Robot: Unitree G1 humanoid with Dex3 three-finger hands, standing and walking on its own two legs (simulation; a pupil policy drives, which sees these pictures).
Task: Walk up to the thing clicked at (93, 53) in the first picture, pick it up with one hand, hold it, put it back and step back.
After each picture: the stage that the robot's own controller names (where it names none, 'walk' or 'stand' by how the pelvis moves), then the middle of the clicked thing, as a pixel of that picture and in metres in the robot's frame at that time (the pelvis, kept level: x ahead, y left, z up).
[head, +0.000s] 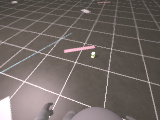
stand; (93, 54) +1.27 -0.07 -0.72
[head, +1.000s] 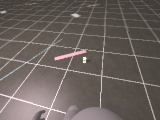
walk; (84, 60) +1.13 +0.18 -0.71
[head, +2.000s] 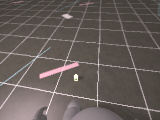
walk; (76, 77) +0.66 +0.25 -0.71
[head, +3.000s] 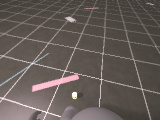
walk; (74, 95) +0.39 +0.15 -0.70
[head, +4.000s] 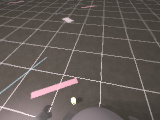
stand; (73, 101) +0.31 +0.18 -0.72
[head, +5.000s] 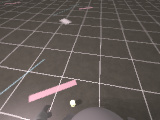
stand; (72, 103) +0.29 +0.18 -0.72
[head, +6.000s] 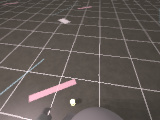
stand; (72, 102) +0.30 +0.18 -0.73
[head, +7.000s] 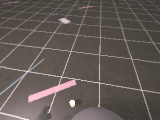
stand; (72, 103) +0.28 +0.19 -0.73
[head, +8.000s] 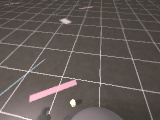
stand; (73, 103) +0.29 +0.18 -0.73
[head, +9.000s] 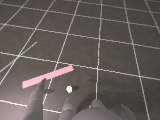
go down; (69, 89) +0.32 +0.18 -0.65
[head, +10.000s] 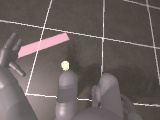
go down; (65, 65) +0.39 +0.20 -0.31
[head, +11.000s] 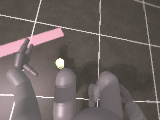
close in; (60, 64) +0.38 +0.21 -0.28
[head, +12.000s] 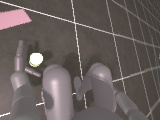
close in; (35, 60) +0.38 +0.23 -0.22
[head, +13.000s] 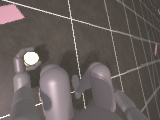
close; (30, 59) +0.37 +0.24 -0.22
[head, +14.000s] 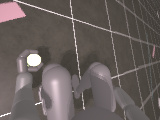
lift; (33, 61) +0.36 +0.24 -0.23
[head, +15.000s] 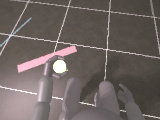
lift; (61, 68) +0.32 +0.20 -0.01
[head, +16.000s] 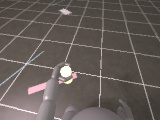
hold; (66, 75) +0.31 +0.17 +0.01
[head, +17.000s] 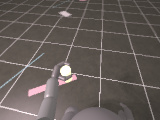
hold; (66, 74) +0.32 +0.17 +0.01
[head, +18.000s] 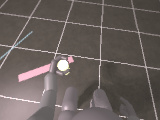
crouch; (64, 67) +0.37 +0.18 -0.05
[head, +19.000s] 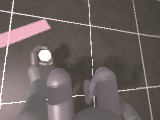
lower; (46, 58) +0.40 +0.23 -0.17
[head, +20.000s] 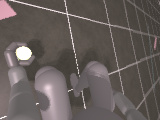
lower; (24, 55) +0.40 +0.26 -0.23
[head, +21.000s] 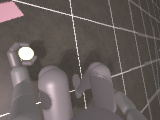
lower; (26, 55) +0.39 +0.27 -0.22
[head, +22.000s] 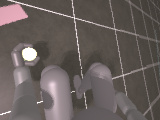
lower; (29, 56) +0.39 +0.26 -0.22
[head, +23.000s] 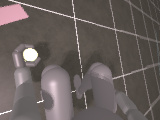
rest; (30, 56) +0.38 +0.26 -0.22
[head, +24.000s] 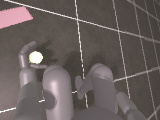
withdraw; (35, 59) +0.37 +0.25 -0.23
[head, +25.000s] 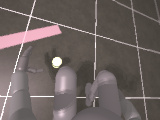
walk; (56, 62) +0.38 +0.22 -0.27
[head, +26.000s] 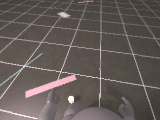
stand; (71, 99) +0.31 +0.17 -0.64
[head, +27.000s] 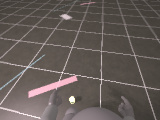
stand; (72, 100) +0.31 +0.18 -0.66
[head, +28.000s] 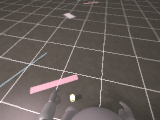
stand; (72, 98) +0.32 +0.18 -0.68
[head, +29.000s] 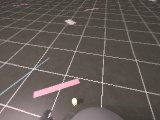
walk; (74, 101) +0.32 +0.18 -0.72
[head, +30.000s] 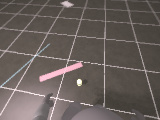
walk; (79, 82) +0.46 +0.14 -0.71
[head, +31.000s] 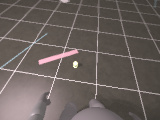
walk; (75, 64) +0.79 +0.18 -0.71
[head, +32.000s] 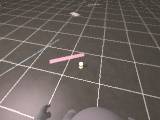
stand; (81, 65) +0.97 +0.16 -0.71
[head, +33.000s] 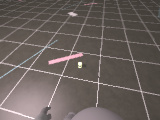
stand; (80, 65) +0.97 +0.18 -0.73
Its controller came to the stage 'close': yes
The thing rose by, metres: 0.73
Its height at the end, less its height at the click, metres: +0.00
